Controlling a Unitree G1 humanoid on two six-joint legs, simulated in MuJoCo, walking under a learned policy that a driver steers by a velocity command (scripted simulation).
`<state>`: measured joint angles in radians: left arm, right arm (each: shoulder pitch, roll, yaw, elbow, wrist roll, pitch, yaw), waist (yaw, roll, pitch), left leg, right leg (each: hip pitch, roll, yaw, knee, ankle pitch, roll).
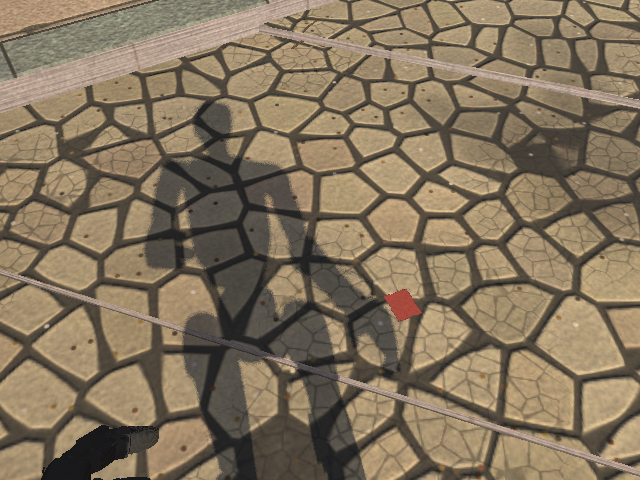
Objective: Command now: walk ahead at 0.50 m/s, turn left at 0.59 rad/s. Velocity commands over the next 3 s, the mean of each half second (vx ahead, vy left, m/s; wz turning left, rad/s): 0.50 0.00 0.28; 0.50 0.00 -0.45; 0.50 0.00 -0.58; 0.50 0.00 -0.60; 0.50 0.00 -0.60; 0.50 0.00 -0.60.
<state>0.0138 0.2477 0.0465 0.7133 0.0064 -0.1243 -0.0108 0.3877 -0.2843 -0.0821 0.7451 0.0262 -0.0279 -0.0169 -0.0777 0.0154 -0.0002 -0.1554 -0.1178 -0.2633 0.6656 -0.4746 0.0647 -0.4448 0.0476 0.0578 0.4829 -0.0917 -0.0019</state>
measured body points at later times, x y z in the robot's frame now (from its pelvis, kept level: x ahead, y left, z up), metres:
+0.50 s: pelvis +0.25 +0.05 +0.00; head +0.29 +0.06 +0.45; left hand +0.17 +0.32 -0.13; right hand +0.53 -0.13 -0.05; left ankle +0.33 +0.17 -0.73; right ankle +0.10 -0.12 -0.71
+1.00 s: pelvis +0.49 +0.02 +0.00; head +0.53 +0.00 +0.45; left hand +0.74 +0.22 -0.08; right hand +0.48 -0.28 -0.13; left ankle +0.34 +0.18 -0.71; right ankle +0.58 -0.10 -0.71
